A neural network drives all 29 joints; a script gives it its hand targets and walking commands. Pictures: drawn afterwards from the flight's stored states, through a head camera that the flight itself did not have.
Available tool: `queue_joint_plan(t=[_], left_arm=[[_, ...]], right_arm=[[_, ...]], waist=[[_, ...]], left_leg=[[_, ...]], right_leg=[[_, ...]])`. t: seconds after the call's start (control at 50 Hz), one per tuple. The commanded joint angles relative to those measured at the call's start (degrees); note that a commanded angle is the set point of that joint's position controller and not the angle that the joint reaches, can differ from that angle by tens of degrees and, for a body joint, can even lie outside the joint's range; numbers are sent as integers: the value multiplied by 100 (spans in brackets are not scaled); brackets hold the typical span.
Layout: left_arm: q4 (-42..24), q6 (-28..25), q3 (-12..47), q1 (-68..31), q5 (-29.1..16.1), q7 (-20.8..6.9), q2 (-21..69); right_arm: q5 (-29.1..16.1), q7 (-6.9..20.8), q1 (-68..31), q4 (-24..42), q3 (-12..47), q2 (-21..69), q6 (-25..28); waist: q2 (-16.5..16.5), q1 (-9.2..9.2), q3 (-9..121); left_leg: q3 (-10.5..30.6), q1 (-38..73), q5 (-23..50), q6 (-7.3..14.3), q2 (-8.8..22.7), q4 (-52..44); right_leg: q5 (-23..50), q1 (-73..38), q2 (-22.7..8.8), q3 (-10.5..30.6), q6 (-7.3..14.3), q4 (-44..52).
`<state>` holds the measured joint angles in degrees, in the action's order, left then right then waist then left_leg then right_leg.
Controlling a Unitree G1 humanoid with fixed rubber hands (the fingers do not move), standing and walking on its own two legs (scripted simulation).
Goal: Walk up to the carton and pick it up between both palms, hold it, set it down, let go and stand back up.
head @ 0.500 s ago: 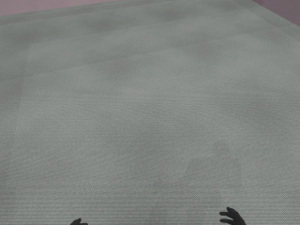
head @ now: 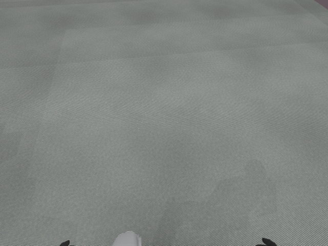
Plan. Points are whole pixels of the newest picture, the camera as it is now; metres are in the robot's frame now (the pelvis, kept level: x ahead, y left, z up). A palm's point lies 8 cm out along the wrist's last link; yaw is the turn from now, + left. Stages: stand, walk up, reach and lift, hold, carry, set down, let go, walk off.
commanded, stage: walk up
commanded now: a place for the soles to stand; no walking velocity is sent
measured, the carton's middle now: out of the picture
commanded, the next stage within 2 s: none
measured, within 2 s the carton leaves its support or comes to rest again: neither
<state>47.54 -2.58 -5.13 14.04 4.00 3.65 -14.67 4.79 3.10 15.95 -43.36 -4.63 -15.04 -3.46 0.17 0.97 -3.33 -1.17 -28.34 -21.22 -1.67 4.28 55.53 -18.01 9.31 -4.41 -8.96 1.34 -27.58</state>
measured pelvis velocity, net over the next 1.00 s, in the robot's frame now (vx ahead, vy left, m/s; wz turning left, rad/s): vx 0.23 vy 0.32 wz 0.85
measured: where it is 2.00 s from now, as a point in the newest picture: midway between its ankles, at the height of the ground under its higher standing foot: (36, 213)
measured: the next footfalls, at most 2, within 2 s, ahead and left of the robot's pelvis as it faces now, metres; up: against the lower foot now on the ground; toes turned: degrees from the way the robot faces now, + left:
left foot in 0.22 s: +0.12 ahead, +0.25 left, +0.00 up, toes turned +18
right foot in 0.58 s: +0.31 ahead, +0.11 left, +0.00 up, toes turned +27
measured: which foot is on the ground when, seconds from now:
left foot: up 0.00-0.20, down 0.22-0.58, up 0.60-0.98, down 1.00-1.00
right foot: down 0.00-0.22, up 0.24-0.56, down 0.58-1.00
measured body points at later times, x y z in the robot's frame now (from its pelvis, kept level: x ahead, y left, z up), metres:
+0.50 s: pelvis +0.11 +0.14 +0.00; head +0.12 +0.16 +0.45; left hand +0.15 +0.44 -0.10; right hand +0.29 -0.10 -0.10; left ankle +0.08 +0.24 -0.74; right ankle +0.26 +0.06 -0.70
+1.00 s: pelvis +0.23 +0.32 -0.02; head +0.23 +0.35 +0.43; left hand +0.01 +0.53 -0.13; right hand +0.54 +0.30 -0.11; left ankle +0.20 +0.48 -0.74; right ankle +0.28 +0.10 -0.73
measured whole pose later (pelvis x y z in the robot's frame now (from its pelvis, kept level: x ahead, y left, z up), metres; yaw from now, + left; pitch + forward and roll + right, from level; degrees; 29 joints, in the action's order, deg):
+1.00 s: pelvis +0.23 +0.32 -0.02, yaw +49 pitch +0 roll -2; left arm 38.0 -3.7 -4.5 27.5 3.6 2.0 -18.3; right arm 3.2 7.2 8.7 -36.8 -3.0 -15.6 -0.4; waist 0.0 -3.9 -2.3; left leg -3.1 -27.0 -13.0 2.1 4.7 37.3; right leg -25.9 0.4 -13.9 -18.9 -1.4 -30.9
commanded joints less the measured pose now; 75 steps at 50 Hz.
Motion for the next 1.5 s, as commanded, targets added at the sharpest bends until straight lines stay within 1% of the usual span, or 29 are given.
queue_joint_plan(t=[0.0, 0.12, 0.16, 0.18, 0.2, 0.22, 0.24, 0.32, 0.46, 0.52, 0.56, 0.6, 0.66, 0.72, 0.76, 0.88, 0.92, 0.96, 0.98, 1.0, 1.02, 1.08, 1.14, 1.32, 1.4, 1.42, 1.44, 1.46, 1.48], left_arm=[[-228, -122, -256, 211, 81, -1, -986], [-352, -50, -334, -35, 63, -52, -1400], [-506, 22, -240, -90, 37, -91, -1304], [-548, 43, -115, 66, -19, -148, -1001], [-826, 70, 15, -52, -10, -270, -620], [-1246, 107, 46, -184, -142, -312, -590], [-1309, 100, 58, -264, -239, -310, -670], [-1130, -125, 13, 376, -385, -422, -876], [-1357, -132, -46, 629, -303, -311, -613], [-1188, -146, -196, 1499, -157, -133, -937], [-1415, -183, -283, 1615, 37, 35, -1415], [-1468, -182, -230, 657, 90, 102, -1402], [-1278, -332, -93, 678, 56, -17, -1009], [-1250, -354, -120, 530, 102, -94, -1111], [-1195, -380, -114, 750, 72, -143, -1060], [-1254, -245, -226, 1339, -6, -152, -1431], [-1305, -139, -260, 1280, -40, -117, -1520], [-1377, -49, -109, 1379, -127, -168, -1201], [-1553, -47, 49, 1542, -165, -257, -848], [-1910, -33, 92, 1476, -207, -366, -642], [-2082, -31, 19, 1009, -253, -385, -928], [-1961, -152, 102, 862, -255, -470, -710], [-1822, -121, 109, 1035, -204, -520, -631], [-1977, -21, 183, 123, -167, -434, -564], [-1727, -176, 70, 1241, -67, -255, -877], [-1594, -218, -16, 1950, 2, -207, -1074], [-1682, -208, -82, 2233, 100, -147, -1415], [-1769, -112, -115, 1730, 81, -91, -1619], [-1797, -72, -84, 1407, -43, -61, -1341]], right_arm=[[-36, 314, -421, 620, -28, -163, 17], [-164, 391, -354, 638, -81, -386, 165], [-205, 254, 389, 320, -175, -673, 291], [-138, 132, 1004, 94, -355, -998, 357], [-183, 53, 1354, 49, -449, -1515, 388], [-314, 49, 1211, 213, -477, -2010, 346], [-400, 2, 834, 320, -472, -2019, 297], [-295, -56, -274, 678, -184, -1255, 270], [-268, 164, -631, 1026, -57, -1044, 250], [-285, 177, -536, 1228, 96, -712, 205], [-209, 187, -47, 1275, 127, -470, 138], [95, 142, 118, 1252, -10, -1116, 35], [11, 301, -90, 1229, -28, -1088, 73], [-174, 450, -133, 1155, 62, -605, 83], [-219, 472, -520, 1154, 77, -513, 98], [-218, 489, -1316, 1164, 72, -447, 344], [-172, 414, -922, 1061, 35, -450, 408], [-57, 196, 552, 531, -221, -868, 511], [-107, 94, 1284, 401, -373, -1347, 539], [-216, -5, 1268, 509, -432, -1849, 536], [-412, -111, 1158, 500, -410, -1999, 482], [-370, -299, 552, 509, -251, -1410, 490], [-370, -174, 347, 438, -52, -783, 556], [-292, -47, 1022, 372, -59, -1110, 633], [-319, -59, 1024, 500, 48, -917, 607], [-269, -58, 1143, 645, 141, -696, 609], [-240, -74, 1483, 782, 173, -505, 564], [-180, -164, 1771, 757, 79, -784, 416], [-38, -170, 1561, 725, -15, -1066, 315]], waist=[[566, -236, -91], [944, 24, -119], [151, 431, 352], [-681, 734, 717], [-1936, 918, 495], [-2212, 890, 440], [-1754, 826, 399], [-497, 30, 239], [-880, -172, 127], [80, -537, 324], [1218, -415, 195], [364, -59, -740], [76, -109, -716], [693, -90, -50], [1147, -277, -114], [1020, -561, -105], [937, -324, -113], [-421, 441, 794], [-1298, 791, 1145], [-2014, 728, 1299], [-1532, 879, 1491], [-788, 408, 358], [-728, 13, 29], [-451, 275, -53], [153, -354, 359], [647, -627, 775], [1296, -582, 955], [1068, -227, 711], [572, -198, 166]], left_leg=[[215, -720, 410, -83, 600, -143], [-576, 814, 352, 316, 218, -1386], [-935, 1881, 412, 551, -277, -1861], [-393, 2870, 378, 808, -464, -2212], [1719, 3491, 364, 1313, 404, -3000], [3771, 3442, 300, 2044, 1133, -3898], [3996, 3076, -328, 2271, 1391, -4385], [1989, 1518, 670, 1642, 533, -3575], [1792, -535, -960, 1226, -136, -3526], [1673, -1734, -1954, 636, -433, -2446], [826, -2000, -1012, 67, -785, 625], [886, -2044, -414, -19, -126, 1404], [825, -1568, 385, -44, 228, 1257], [601, -1159, 837, -130, 155, 731], [345, -973, 1144, -79, 207, 139], [-488, 126, 908, 268, -67, -1504], [-651, 565, 464, 419, -223, -1827], [-428, 2399, 406, 704, -655, -2429], [911, 3624, 144, 1094, -144, -2396], [3203, 4625, 89, 1633, 947, -2917], [4178, 4379, 70, 2052, 1378, -3647], [2253, 2836, 2861, 1525, 890, -3231], [1570, 1723, 2687, 1264, 295, -3517], [1832, 1289, 1474, 972, 307, -3787], [1467, 1170, 1989, 741, -232, -1797], [1133, 617, 1251, 590, -545, -475], [822, -324, -812, 248, -1036, 925], [848, -975, -1241, 153, -852, 1812], [887, -1213, -832, 68, -563, 2208]], right_leg=[[631, -399, -1658, 493, 1220, 1093], [830, 162, -1541, -466, 886, 499], [764, 361, -1270, -792, 665, -895], [898, 1064, -868, -974, 378, -2464], [-1719, 2618, -156, -713, 59, -4003], [-2379, 3586, 361, 232, -39, -4538], [-2292, 3575, 145, 664, 2, -4688], [-908, 2229, -162, 906, -7, -3060], [835, 54, 419, 609, 40, -1053], [643, -1767, 369, 815, 249, -431], [-2719, -1244, -2360, 4159, 653, 1460], [-3400, 260, -2660, 4660, 1050, 2121], [-1796, 501, -1829, 2547, 922, 1688], [-760, 72, -1329, 1006, 904, 1480], [-114, -56, -1188, 364, 886, 1439], [1196, -283, -1401, -671, 871, 1052], [1266, -293, -1621, -660, 883, 591], [1870, 58, -1158, -1026, 672, -1891], [425, 1336, -749, -766, 380, -3361], [-1815, 3076, -46, -260, 143, -4472], [-1608, 3320, -44, 480, 78, -4943], [-444, 3092, -436, 825, 48, -4571], [-135, 2320, -328, 819, -47, -3755], [1536, 1341, 139, 584, -106, -1034], [1371, -503, 299, 574, 191, -197], [525, -1381, -409, 1381, 371, -21], [-657, -1868, -1941, 3813, 857, 661], [-1535, -1693, -2618, 5046, 1348, 1172], [-2146, -976, -2593, 5035, 1397, 1470]])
